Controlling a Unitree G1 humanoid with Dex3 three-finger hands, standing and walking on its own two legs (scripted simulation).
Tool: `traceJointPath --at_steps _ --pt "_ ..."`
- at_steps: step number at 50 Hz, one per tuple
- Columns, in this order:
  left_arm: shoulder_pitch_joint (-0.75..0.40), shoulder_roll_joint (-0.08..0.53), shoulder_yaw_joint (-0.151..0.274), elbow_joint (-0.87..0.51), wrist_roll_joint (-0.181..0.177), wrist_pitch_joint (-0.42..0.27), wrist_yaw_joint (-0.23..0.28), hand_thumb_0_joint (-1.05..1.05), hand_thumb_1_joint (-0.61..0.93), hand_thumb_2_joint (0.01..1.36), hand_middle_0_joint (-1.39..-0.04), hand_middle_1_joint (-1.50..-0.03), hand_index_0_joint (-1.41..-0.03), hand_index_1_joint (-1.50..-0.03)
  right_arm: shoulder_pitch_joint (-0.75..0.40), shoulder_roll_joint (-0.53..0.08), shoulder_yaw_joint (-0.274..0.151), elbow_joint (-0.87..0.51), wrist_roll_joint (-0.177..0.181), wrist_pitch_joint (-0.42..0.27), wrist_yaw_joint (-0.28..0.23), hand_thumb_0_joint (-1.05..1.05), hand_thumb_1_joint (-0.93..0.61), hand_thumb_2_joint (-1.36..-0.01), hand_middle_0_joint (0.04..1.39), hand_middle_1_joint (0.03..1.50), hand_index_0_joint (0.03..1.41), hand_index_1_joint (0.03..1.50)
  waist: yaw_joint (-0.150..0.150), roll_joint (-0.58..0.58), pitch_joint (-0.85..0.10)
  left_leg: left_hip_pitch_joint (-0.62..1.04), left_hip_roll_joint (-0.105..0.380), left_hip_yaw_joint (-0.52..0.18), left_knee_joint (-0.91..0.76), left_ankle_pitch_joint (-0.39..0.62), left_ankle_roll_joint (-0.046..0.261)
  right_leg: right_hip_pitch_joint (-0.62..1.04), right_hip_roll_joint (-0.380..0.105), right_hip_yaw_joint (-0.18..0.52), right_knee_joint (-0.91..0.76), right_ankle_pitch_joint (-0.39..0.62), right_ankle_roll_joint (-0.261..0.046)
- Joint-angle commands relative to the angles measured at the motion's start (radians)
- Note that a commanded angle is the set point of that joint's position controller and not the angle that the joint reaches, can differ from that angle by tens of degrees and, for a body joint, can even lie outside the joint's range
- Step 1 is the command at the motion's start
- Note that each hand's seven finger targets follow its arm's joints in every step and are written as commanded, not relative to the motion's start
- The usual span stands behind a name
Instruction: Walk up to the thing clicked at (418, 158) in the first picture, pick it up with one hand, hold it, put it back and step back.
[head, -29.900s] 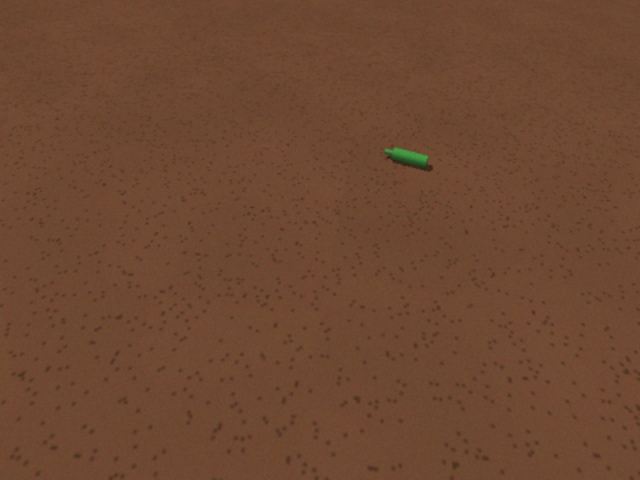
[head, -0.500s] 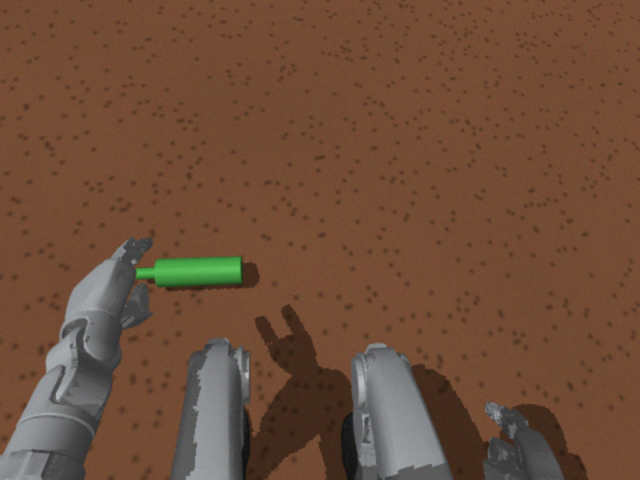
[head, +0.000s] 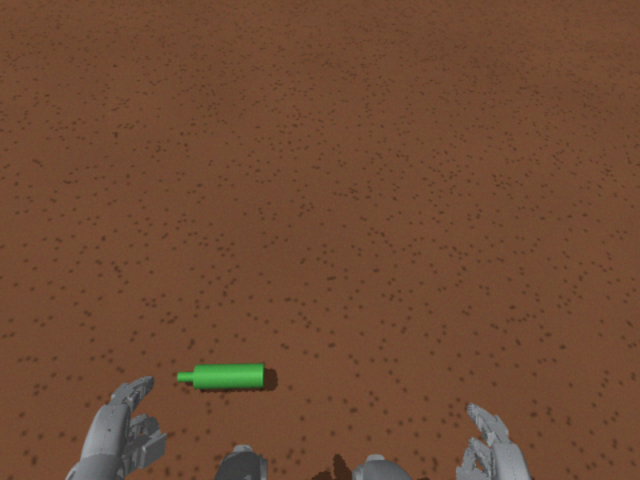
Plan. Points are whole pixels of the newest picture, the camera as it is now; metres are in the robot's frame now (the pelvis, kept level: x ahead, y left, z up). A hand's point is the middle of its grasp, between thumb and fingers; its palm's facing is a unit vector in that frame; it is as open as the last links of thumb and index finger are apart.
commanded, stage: home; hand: left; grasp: from above
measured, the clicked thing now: (221, 376) +0.48 +0.22 -0.63
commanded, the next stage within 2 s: none
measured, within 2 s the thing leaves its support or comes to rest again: neither
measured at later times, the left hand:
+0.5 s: hand (140, 459) +0.19 +0.18 +0.00, palm faces +0.08 -0.98 -0.20, open 7.4 cm
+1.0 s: hand (138, 465) +0.18 +0.18 +0.00, palm faces +0.07 -0.98 -0.21, open 7.4 cm
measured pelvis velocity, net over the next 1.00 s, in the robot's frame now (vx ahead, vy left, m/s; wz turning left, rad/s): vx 0.02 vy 0.00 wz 0.02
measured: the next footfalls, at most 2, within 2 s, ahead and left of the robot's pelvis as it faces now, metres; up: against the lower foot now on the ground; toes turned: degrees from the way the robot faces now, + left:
none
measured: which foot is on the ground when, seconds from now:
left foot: down 0.00-1.00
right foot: down 0.00-1.00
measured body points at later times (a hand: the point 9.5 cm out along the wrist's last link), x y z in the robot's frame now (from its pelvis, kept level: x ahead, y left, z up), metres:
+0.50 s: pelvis +0.03 +0.00 +0.05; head +0.05 +0.01 +0.50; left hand +0.18 +0.23 +0.02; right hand +0.21 -0.24 +0.00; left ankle +0.05 +0.12 -0.63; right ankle +0.02 -0.14 -0.63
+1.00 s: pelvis +0.02 +0.00 +0.05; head +0.04 +0.00 +0.50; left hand +0.17 +0.23 +0.02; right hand +0.18 -0.24 -0.01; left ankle +0.05 +0.12 -0.63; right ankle +0.02 -0.14 -0.63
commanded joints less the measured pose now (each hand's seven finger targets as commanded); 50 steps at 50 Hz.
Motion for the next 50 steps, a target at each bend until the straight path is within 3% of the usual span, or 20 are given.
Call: traceJointPath --at_steps 1,5,7,11,16,26,33,37,45,50 --pt "0.066 0.085 0.063 -0.282 -0.029 -0.014 -0.001 0.000 0.900 0.900 -0.200 -0.300 -0.200 -0.299 0.007 -0.131 -0.060 -0.163 -0.001 -0.068 -0.042 0.000 -0.900 -0.900 0.200 0.300 0.200 0.300 0.008 0.063 -0.193 0.379 -0.023 0.004 -0.318 0.189 0.023 0.208 0.025 -0.001 -0.283 0.231 -0.029" --pt "0.170 0.070 0.059 -0.355 -0.037 -0.001 -0.012 0.000 0.900 0.900 -0.200 -0.300 -0.200 -0.300 0.026 -0.121 -0.062 -0.176 -0.009 -0.089 -0.058 0.000 -0.901 -0.899 0.200 0.299 0.200 0.299 0.008 0.043 -0.169 0.447 -0.028 0.020 -0.352 0.305 0.025 0.297 0.030 -0.009 -0.346 0.325 -0.027" --pt "0.216 0.060 0.050 -0.355 -0.032 0.002 -0.021 0.000 0.900 0.900 -0.200 -0.300 -0.200 -0.300 0.029 -0.121 -0.063 -0.182 -0.014 -0.098 -0.065 0.000 -0.901 -0.899 0.200 0.299 0.200 0.299 0.010 0.016 -0.131 0.456 -0.031 0.023 -0.366 0.317 0.029 0.314 0.029 -0.010 -0.369 0.339 -0.025" --pt "0.238 0.064 0.050 -0.383 -0.026 0.001 -0.038 0.000 0.900 0.900 -0.200 -0.300 -0.200 -0.300 0.028 -0.128 -0.074 -0.187 -0.023 -0.116 -0.070 0.000 -0.901 -0.899 0.200 0.299 0.200 0.299 0.008 0.003 -0.098 0.490 -0.031 0.030 -0.393 0.322 0.032 0.334 0.028 -0.013 -0.404 0.339 -0.019" --pt "0.218 0.064 0.038 -0.363 -0.017 -0.004 -0.059 0.000 0.900 0.900 -0.200 -0.300 -0.200 -0.300 0.013 -0.137 -0.075 -0.186 -0.031 -0.138 -0.069 0.000 -0.901 -0.899 0.200 0.299 0.200 0.299 0.007 -0.024 -0.025 0.480 -0.036 0.037 -0.421 0.246 0.034 0.318 0.023 -0.020 -0.431 0.264 -0.013" --pt "0.211 0.078 0.054 -0.370 -0.005 -0.022 -0.062 0.000 0.900 0.900 -0.200 -0.299 -0.200 -0.299 0.008 -0.145 -0.080 -0.178 -0.038 -0.153 -0.059 0.000 -0.900 -0.900 0.200 0.300 0.200 0.300 0.027 0.013 -0.068 0.519 -0.039 0.046 -0.406 0.322 0.028 0.360 0.017 -0.012 -0.415 0.338 -0.013" --pt "0.199 0.075 0.040 -0.369 -0.003 -0.021 -0.060 0.000 0.900 0.900 -0.200 -0.300 -0.200 -0.300 -0.006 -0.144 -0.075 -0.177 -0.039 -0.153 -0.058 0.000 -0.901 -0.899 0.200 0.299 0.200 0.299 0.026 0.019 -0.046 0.506 -0.038 0.043 -0.425 0.250 0.028 0.344 0.019 -0.013 -0.422 0.272 -0.014" --pt "0.200 0.076 0.044 -0.374 -0.010 -0.019 -0.058 0.000 0.900 0.900 -0.200 -0.300 -0.200 -0.300 -0.006 -0.145 -0.074 -0.180 -0.038 -0.154 -0.061 0.000 -0.901 -0.899 0.200 0.299 0.200 0.299 0.026 -0.026 -0.055 0.502 -0.038 0.046 -0.411 0.268 0.033 0.357 0.016 -0.010 -0.429 0.293 -0.009" --pt "0.194 0.076 0.046 -0.367 -0.010 -0.021 -0.059 0.000 0.900 0.900 -0.200 -0.301 -0.200 -0.300 -0.012 -0.143 -0.073 -0.185 -0.037 -0.157 -0.062 0.000 -0.901 -0.899 0.199 0.299 0.199 0.299 0.030 -0.006 -0.033 0.481 -0.035 0.040 -0.433 0.194 0.030 0.333 0.019 -0.015 -0.430 0.216 -0.016" --pt "0.203 0.078 0.049 -0.377 -0.010 -0.020 -0.061 0.000 0.900 0.900 -0.200 -0.301 -0.200 -0.300 -0.006 -0.144 -0.077 -0.181 -0.036 -0.162 -0.063 0.000 -0.901 -0.899 0.199 0.299 0.199 0.299 0.034 -0.001 -0.050 0.485 -0.034 0.043 -0.429 0.200 0.029 0.335 0.019 -0.013 -0.426 0.218 -0.017"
